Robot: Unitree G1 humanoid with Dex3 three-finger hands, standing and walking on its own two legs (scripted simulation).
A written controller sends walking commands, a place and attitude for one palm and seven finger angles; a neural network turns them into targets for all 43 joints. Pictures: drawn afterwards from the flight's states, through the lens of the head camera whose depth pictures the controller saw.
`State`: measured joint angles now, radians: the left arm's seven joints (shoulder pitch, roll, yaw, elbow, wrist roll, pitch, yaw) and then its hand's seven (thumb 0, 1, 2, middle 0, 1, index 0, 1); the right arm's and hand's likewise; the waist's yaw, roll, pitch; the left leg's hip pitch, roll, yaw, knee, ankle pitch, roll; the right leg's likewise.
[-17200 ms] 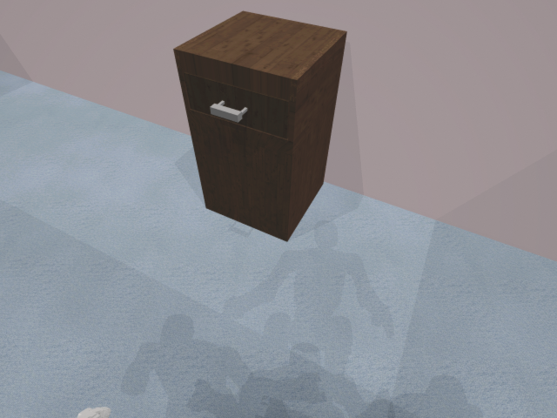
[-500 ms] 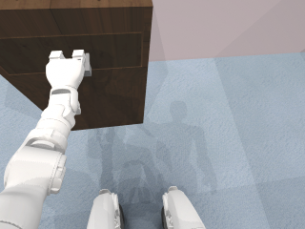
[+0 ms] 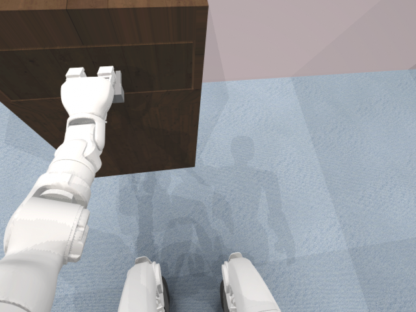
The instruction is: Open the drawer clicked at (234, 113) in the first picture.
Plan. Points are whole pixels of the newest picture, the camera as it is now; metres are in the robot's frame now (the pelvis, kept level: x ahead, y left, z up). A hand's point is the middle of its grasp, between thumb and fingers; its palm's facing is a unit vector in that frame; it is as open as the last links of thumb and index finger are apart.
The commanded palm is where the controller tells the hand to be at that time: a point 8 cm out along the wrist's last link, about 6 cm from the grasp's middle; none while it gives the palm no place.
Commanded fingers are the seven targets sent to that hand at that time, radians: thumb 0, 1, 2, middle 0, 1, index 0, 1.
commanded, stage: close the thumb around the handle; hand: left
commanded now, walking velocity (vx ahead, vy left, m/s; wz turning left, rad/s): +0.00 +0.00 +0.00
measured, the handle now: (95, 85) +0.57 +0.18 -0.01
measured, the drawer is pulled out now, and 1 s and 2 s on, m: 0.00 0.07 0.20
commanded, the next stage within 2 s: pull the drawer open in 0.16 s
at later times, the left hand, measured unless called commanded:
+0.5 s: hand (98, 117) +0.51 +0.17 -0.03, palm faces -0.05 -0.03 -1.00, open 6.1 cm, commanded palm +0.48 +0.16 +0.02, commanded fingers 0.00 0.90 0.90 -0.40 -1.35 -0.40 -1.35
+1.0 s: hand (98, 144) +0.45 +0.17 -0.03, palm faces -0.05 -0.03 -1.00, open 6.1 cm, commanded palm +0.41 +0.17 +0.02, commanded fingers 0.00 0.90 0.90 -0.40 -1.35 -0.40 -1.35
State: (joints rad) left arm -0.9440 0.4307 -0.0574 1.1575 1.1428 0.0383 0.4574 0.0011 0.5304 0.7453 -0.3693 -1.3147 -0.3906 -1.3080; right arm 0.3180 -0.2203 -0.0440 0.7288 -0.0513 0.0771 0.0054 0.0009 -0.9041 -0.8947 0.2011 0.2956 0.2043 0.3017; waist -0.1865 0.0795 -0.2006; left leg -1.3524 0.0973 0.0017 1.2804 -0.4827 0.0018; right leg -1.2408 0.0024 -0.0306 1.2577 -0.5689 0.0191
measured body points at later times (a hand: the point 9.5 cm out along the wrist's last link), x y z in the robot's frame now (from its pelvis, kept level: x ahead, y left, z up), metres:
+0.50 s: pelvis +0.01 +0.00 +0.01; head +0.16 +0.01 +0.43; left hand +0.51 +0.17 +0.03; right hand +0.01 -0.26 -0.12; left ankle +0.04 +0.12 -0.61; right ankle +0.00 -0.14 -0.61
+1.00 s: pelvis +0.02 +0.00 +0.03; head +0.14 +0.00 +0.46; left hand +0.45 +0.17 +0.03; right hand +0.08 -0.27 -0.11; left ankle +0.04 +0.12 -0.61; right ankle +0.00 -0.14 -0.61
